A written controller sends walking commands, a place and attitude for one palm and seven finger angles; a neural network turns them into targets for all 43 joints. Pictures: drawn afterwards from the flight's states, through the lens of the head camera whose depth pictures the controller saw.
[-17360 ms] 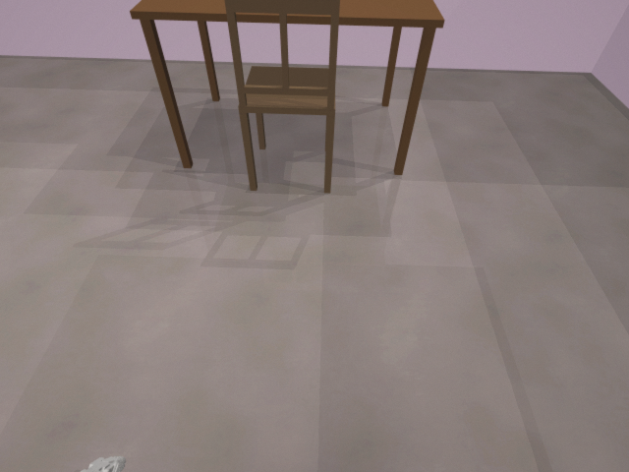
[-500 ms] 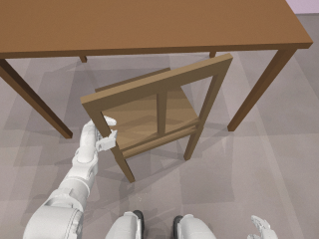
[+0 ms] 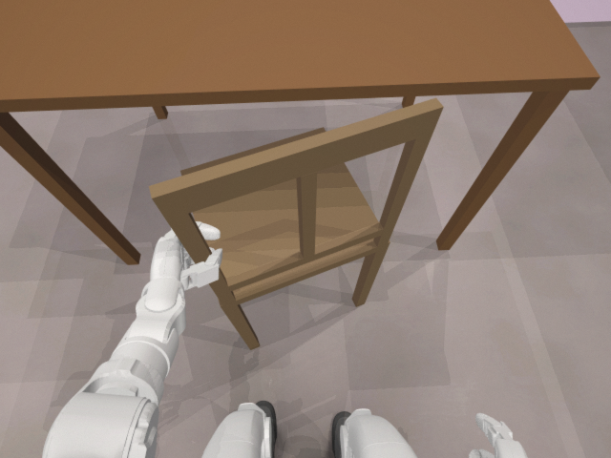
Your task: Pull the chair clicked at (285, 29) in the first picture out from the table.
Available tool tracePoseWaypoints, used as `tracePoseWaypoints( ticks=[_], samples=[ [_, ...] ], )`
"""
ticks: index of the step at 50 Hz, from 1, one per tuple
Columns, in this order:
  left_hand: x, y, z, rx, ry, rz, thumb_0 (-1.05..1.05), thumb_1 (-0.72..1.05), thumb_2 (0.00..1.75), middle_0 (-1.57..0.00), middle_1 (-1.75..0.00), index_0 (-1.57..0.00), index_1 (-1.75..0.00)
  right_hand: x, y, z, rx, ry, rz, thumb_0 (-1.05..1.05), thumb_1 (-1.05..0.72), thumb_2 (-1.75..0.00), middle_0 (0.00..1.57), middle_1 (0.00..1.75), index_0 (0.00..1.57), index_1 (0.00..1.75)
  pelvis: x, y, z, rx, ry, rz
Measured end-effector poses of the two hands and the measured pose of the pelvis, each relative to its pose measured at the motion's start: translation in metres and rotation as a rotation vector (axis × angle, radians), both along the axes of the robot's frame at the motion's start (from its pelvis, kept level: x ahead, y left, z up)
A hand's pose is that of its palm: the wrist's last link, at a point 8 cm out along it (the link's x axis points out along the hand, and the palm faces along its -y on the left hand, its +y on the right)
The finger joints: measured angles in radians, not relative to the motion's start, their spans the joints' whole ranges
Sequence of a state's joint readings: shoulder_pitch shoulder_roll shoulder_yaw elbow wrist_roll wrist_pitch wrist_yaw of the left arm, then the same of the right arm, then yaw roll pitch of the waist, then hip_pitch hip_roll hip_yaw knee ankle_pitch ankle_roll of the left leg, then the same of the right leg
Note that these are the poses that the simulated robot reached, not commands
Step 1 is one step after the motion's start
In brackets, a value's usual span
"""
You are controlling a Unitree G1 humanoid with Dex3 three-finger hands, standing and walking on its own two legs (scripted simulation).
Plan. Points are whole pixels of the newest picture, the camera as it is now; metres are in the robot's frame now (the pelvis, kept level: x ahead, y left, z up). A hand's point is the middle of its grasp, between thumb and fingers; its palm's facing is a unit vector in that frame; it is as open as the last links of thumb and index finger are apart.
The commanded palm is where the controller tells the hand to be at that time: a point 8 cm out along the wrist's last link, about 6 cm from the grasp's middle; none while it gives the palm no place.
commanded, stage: step backward, pulling the chair out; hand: left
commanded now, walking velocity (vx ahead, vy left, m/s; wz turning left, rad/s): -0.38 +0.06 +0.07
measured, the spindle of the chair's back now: (306, 218) +0.47 +0.01 -0.08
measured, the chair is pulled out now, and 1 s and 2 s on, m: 0.10 0.13 0.22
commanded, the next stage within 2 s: none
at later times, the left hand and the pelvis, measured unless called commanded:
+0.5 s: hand (213, 270) +0.37 +0.15 -0.06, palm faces +0.10 -0.97 -0.21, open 5.7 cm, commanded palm +0.35 +0.19 -0.06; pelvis -0.01 -0.01 +0.00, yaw +0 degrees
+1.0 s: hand (223, 290) +0.33 +0.13 -0.06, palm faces +0.07 -0.98 -0.19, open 5.6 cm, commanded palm +0.31 +0.18 -0.06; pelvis -0.05 -0.01 +0.00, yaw +3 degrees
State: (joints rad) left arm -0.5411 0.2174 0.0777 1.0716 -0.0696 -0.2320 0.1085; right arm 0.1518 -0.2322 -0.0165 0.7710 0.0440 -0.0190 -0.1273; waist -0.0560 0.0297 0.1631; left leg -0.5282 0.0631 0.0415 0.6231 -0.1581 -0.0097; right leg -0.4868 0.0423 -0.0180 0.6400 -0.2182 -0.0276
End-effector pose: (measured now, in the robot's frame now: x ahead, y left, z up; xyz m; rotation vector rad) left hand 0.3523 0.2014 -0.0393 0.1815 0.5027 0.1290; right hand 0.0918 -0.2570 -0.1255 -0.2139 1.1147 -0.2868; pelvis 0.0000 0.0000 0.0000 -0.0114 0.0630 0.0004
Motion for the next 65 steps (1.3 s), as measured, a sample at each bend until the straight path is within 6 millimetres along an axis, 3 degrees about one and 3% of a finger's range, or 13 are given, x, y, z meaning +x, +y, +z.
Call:
tracePoseWaypoints(
  ticks=[12, 23, 31, 37, 46, 57, 65],
  samples=[
    [-0.001, 0.000, 0.000, 0.002, 0.000, -0.018, 0.02, 0.62, 0.69, -0.25, -1.14, -0.50, -1.45, -0.009, -0.009, 0.007, -0.042, 0.011, -0.006, 0.01, -0.91, -0.90, 0.20, 0.30, 0.20, 0.30, -0.002, 0.007, 0.001, -0.001, -0.004, 0.001],
    [-0.009, -0.005, 0.000, 0.006, 0.003, 0.010, 0.02, 0.61, 0.70, -0.26, -1.14, -0.50, -1.45, -0.010, -0.008, -0.002, 0.014, -0.004, 0.001, 0.01, -0.91, -0.90, 0.20, 0.30, 0.20, 0.30, -0.008, -0.008, -0.001, 0.004, -0.022, 0.001],
    [-0.010, -0.005, 0.001, -0.011, 0.019, -0.003, 0.03, 0.62, 0.69, -0.23, -1.15, -0.50, -1.45, -0.018, -0.011, 0.005, -0.034, 0.042, 0.022, 0.01, -0.91, -0.90, 0.20, 0.30, 0.20, 0.30, -0.012, 0.004, 0.004, 0.006, 0.030, 0.037],
    [-0.014, -0.007, 0.001, -0.013, 0.023, -0.024, 0.02, 0.63, 0.68, -0.21, -1.16, -0.49, -1.45, -0.024, -0.005, 0.007, -0.016, 0.057, 0.038, 0.01, -0.91, -0.90, 0.20, 0.30, 0.20, 0.30, -0.020, 0.001, 0.005, 0.030, 0.036, 0.012],
    [-0.031, -0.019, 0.002, -0.009, 0.028, 0.013, 0.02, 0.62, 0.69, -0.22, -1.14, -0.49, -1.45, -0.040, -0.009, -0.004, 0.051, 0.051, 0.004, 0.01, -0.91, -0.90, 0.20, 0.30, 0.20, 0.30, -0.038, -0.015, 0.004, 0.004, 0.040, 0.019],
    [-0.065, -0.030, 0.004, -0.009, 0.028, -0.067, 0.00, 0.64, 0.70, -0.17, -1.15, -0.49, -1.45, -0.070, -0.023, 0.008, -0.032, 0.084, 0.032, 0.01, -0.91, -0.90, 0.20, 0.30, 0.20, 0.30, -0.073, -0.012, 0.007, 0.034, 0.044, 0.027],
    [-0.088, -0.042, 0.004, -0.002, 0.037, -0.024, 0.00, 0.62, 0.72, -0.18, -1.14, -0.50, -1.45, -0.086, -0.024, -0.007, 0.047, 0.075, -0.005, 0.01, -0.91, -0.90, 0.20, 0.30, 0.20, 0.30, -0.087, -0.029, 0.004, 0.031, 0.025, 0.023]
  ],
)
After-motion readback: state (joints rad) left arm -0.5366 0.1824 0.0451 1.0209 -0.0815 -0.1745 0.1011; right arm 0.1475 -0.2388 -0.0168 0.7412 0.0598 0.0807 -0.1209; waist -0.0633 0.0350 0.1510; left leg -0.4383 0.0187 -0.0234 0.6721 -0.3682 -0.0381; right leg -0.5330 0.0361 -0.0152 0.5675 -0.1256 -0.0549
